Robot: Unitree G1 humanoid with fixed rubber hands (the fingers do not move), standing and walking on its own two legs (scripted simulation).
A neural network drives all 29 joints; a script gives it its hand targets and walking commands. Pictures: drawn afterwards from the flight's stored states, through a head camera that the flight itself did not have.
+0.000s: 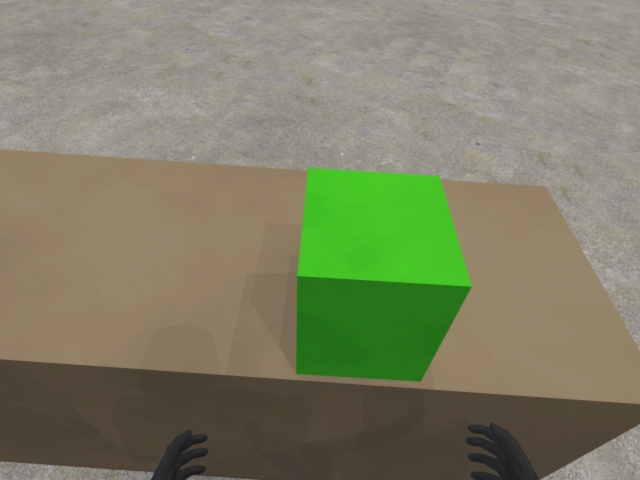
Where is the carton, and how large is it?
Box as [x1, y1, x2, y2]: [296, 168, 471, 381]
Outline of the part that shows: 308,168 297,274 296,373 420,381 471,286 439,176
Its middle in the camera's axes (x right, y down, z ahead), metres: +0.07 +0.06 +0.61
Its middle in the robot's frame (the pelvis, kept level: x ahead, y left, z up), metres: +0.42 -0.05 +0.00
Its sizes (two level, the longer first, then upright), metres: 0.210 0.200 0.250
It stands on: a pedestal, 0.65 m high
